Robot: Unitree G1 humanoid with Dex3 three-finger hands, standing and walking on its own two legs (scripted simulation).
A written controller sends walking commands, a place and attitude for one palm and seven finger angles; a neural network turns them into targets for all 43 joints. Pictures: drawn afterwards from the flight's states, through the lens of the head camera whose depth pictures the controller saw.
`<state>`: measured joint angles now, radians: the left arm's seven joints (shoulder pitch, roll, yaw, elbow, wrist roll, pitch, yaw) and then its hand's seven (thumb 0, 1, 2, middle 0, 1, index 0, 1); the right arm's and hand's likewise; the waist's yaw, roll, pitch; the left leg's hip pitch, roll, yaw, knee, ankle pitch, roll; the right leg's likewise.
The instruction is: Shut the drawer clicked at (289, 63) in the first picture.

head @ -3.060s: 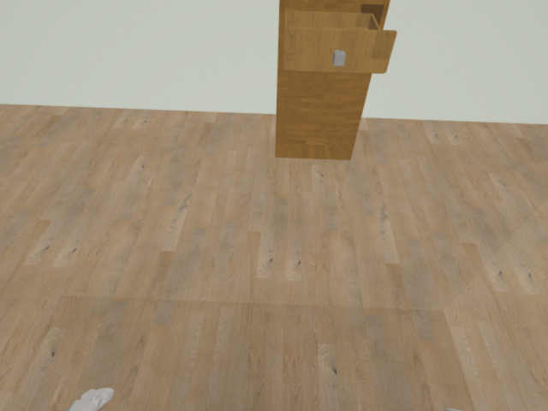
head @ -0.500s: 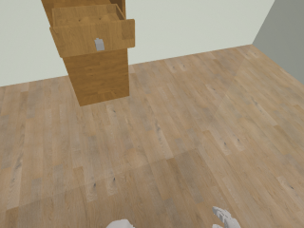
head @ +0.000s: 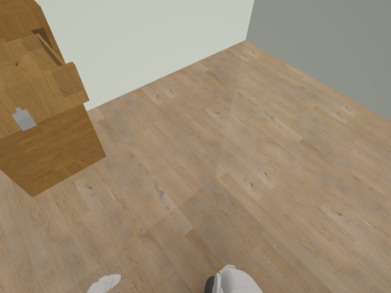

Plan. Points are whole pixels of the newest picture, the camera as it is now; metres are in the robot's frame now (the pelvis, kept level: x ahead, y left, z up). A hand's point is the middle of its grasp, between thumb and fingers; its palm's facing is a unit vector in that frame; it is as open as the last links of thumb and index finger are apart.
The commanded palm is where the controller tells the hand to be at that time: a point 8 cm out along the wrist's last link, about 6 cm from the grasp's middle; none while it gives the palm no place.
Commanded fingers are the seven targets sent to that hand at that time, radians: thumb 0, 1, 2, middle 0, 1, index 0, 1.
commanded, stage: walk to a spot facing it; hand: left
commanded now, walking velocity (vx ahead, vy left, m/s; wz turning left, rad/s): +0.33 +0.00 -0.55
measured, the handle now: (22, 116) +0.57 +0.49 -0.03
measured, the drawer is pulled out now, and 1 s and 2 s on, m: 0.27 0.27 0.27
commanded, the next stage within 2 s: turn to face it in 0.22 s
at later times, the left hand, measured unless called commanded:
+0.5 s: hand (121, 256) +0.23 +0.17 -0.16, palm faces -0.08 -0.97 -0.24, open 7.3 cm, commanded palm none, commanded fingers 0.00 0.90 0.90 -0.20 -0.30 -0.20 -0.30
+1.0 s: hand (117, 202) +0.37 +0.21 -0.16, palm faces +0.11 -0.97 -0.22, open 7.4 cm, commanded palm none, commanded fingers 0.00 0.90 0.90 -0.20 -0.30 -0.20 -0.30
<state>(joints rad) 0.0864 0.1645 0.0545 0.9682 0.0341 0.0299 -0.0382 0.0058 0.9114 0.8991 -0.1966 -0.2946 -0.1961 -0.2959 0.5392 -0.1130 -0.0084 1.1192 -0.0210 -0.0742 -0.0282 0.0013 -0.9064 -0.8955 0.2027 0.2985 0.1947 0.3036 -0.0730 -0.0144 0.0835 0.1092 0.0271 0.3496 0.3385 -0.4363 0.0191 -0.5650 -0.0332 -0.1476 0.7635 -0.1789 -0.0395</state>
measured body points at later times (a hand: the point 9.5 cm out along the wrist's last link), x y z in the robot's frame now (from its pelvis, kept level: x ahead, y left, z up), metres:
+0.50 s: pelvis +0.21 -0.01 +0.01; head +0.23 -0.02 +0.46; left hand +0.23 +0.22 -0.14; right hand +0.30 -0.27 -0.13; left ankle +0.33 +0.11 -0.69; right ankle +0.13 -0.07 -0.73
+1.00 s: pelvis +0.28 +0.00 +0.01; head +0.31 +0.03 +0.46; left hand +0.36 +0.26 -0.14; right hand +0.33 -0.25 -0.12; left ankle +0.33 +0.07 -0.73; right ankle +0.29 -0.18 -0.66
